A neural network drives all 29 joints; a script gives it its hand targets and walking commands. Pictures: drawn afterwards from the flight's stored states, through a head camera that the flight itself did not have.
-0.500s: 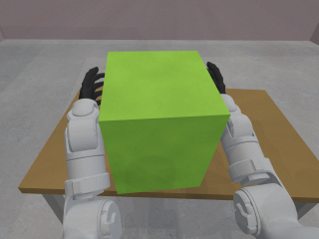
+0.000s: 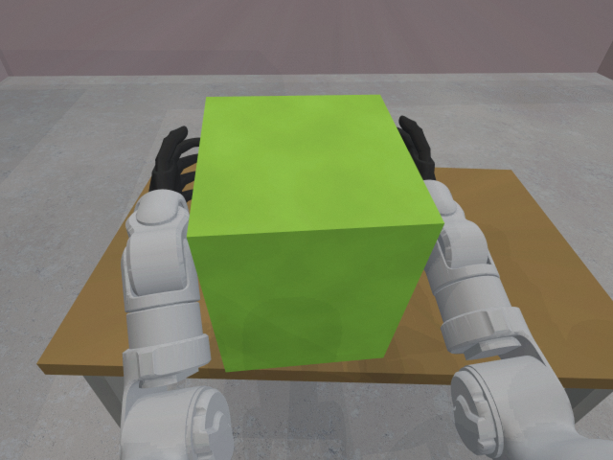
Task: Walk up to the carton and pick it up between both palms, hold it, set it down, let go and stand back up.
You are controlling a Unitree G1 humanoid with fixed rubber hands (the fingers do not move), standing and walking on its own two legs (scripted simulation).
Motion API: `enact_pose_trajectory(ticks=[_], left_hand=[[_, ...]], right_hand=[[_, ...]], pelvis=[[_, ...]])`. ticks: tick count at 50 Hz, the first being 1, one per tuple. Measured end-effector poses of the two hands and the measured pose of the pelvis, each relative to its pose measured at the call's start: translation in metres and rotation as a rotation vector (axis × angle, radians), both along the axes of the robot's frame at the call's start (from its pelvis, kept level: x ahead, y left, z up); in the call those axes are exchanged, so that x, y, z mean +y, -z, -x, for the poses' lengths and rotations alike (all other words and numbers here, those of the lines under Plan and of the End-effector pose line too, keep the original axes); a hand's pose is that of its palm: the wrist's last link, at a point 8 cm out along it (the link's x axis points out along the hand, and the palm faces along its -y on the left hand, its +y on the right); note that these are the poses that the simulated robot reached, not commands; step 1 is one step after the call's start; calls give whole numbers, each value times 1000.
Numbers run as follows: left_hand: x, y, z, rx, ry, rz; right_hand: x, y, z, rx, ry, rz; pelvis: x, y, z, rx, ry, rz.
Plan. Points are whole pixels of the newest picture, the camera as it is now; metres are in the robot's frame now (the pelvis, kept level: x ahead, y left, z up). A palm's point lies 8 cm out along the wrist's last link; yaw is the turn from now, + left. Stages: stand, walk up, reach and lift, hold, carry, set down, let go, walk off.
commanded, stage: hold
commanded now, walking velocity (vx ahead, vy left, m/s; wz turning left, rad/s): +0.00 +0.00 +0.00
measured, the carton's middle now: (301, 236) +0.33 +0.01 +0.18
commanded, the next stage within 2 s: none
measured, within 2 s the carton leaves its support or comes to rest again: neither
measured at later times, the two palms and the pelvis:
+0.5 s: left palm (176, 195) +0.35 +0.15 +0.22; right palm (420, 185) +0.36 -0.14 +0.22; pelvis +0.00 +0.00 +0.00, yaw +0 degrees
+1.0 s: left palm (178, 194) +0.36 +0.15 +0.22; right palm (419, 188) +0.37 -0.14 +0.22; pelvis +0.00 +0.00 +0.00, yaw +0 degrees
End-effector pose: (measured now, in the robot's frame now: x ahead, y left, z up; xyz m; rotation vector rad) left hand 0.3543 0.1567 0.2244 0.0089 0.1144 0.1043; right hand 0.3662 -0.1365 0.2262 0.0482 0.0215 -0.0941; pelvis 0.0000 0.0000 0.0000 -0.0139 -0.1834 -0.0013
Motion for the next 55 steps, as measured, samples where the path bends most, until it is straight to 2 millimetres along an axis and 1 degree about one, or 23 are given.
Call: enact_pose_trajectory(ticks=[8, 14, 22, 35, 42, 45, 51, 55], left_hand=[[2, 3, 0, 8, 0, 0], [-3, 3, -1, 7, 7, -12], [-8, 1, 0, 3, 9, -17], [1, 1, 2, 7, -9, 6], [0, 0, 0, 3, 3, 2], [-2, 1, -1, 8, 10, -3], [-8, 5, -7, 32, 24, -26], [-10, 1, -6, 9, 22, -32]], right_hand=[[2, 0, 0, 8, -1, 4], [-2, 4, 1, 7, 7, -10], [-8, 4, 3, 2, 11, -11], [1, -2, 0, 5, -7, 3], [0, -2, 1, 1, 2, -4], [-2, 0, 2, 7, 10, -6], [-8, 10, 0, 31, 24, -8], [-10, 8, 1, 7, 23, -16]], pelvis=[[1, 0, 0, -4, -6, 2], [1, 0, 0, -4, -6, 3], [1, 0, 1, -4, 2, 0], [-3, 0, 2, 1, -6, -2], [-2, 0, 2, 0, -11, 0], [0, 0, 1, -2, -8, 0], [2, 0, 2, -2, 0, -1], [3, 0, 2, 4, 5, 2]])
